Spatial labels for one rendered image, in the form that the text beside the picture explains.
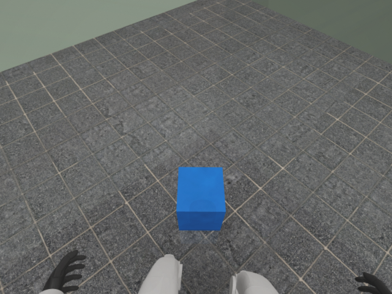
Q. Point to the left robot thigh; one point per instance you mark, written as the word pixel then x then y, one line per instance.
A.
pixel 163 278

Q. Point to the left robot hand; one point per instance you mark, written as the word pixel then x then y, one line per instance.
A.
pixel 58 277

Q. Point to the robot thigh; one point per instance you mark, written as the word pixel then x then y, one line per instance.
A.
pixel 247 282
pixel 163 278

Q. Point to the carton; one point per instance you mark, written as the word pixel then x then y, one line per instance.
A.
pixel 200 198

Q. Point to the right robot hand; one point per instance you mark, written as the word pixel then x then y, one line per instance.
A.
pixel 379 286

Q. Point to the right robot thigh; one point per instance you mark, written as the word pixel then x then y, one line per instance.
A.
pixel 247 282

